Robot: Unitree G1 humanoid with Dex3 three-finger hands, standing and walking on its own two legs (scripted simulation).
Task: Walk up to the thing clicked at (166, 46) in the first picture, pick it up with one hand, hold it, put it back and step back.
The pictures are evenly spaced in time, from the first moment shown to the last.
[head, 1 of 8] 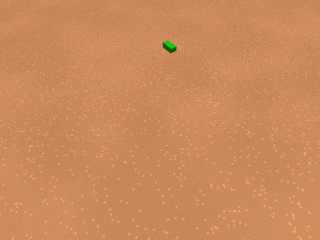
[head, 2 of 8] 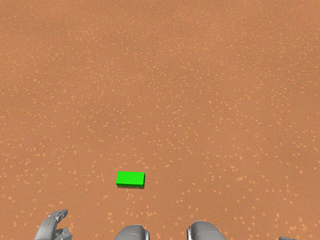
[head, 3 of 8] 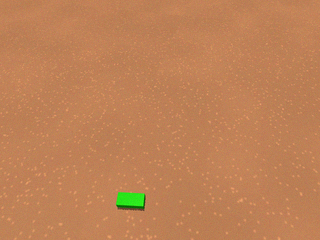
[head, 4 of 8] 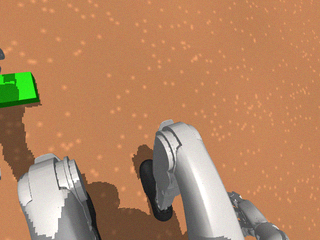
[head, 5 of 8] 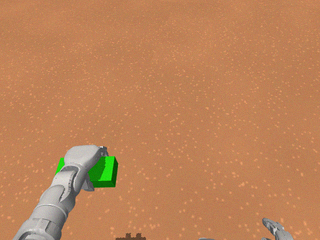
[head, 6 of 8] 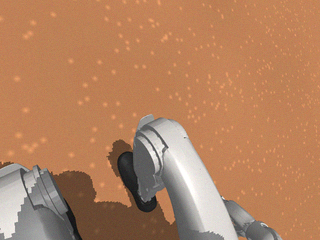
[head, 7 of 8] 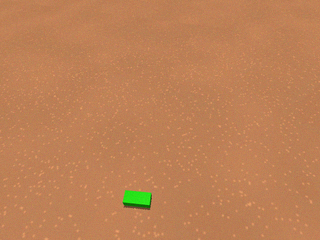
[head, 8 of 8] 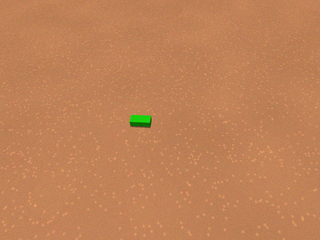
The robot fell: no
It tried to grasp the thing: yes
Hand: left
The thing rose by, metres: 0.69
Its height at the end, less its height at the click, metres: +0.00
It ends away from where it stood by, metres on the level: 0.02
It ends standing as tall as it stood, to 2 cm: yes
